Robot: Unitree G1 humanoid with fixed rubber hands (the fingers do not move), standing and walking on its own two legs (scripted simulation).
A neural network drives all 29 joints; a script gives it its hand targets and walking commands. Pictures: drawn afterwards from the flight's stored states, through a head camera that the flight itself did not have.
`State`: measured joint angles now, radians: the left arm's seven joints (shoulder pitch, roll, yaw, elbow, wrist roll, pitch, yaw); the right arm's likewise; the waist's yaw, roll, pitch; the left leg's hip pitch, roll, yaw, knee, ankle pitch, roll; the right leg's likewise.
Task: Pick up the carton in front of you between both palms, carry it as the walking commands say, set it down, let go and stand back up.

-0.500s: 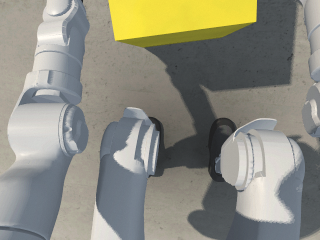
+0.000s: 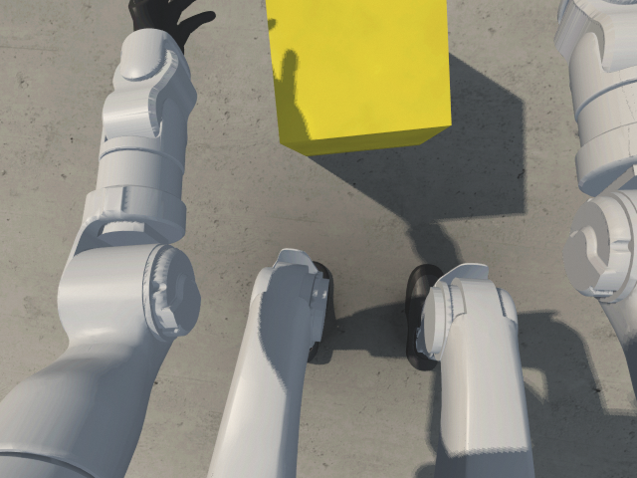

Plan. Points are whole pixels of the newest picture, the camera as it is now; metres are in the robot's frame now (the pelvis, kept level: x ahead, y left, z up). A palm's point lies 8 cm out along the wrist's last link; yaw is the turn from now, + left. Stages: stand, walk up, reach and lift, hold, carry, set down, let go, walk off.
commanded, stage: set down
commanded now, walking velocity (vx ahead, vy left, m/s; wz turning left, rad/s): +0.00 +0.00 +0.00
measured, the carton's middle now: (357, 77) +0.55 +0.04 -0.35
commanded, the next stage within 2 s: let go in 0.48 s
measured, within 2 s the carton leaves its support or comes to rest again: neither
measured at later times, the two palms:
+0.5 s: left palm out of the picture +0.53 +0.23 +0.04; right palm out of the picture +0.59 -0.16 +0.04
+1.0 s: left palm out of the picture +0.39 +0.25 +0.15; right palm out of the picture +0.42 -0.19 +0.14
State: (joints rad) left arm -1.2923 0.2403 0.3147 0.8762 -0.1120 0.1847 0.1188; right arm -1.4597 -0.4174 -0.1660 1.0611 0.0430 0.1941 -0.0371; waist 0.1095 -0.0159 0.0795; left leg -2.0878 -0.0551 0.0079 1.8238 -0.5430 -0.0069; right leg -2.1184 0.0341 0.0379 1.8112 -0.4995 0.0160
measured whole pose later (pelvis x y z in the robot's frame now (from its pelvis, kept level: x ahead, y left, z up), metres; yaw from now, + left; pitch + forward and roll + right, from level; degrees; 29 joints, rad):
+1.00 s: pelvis +0.08 +0.01 +0.25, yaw -2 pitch +29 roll -1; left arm -0.33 0.21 0.15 0.58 -0.01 0.06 -0.10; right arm -0.40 -0.17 -0.19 0.60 -0.08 0.09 -0.05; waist 0.07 0.02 -0.03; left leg -1.00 -0.05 -0.02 0.81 -0.32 0.02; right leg -1.01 0.01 0.05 0.78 -0.28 0.03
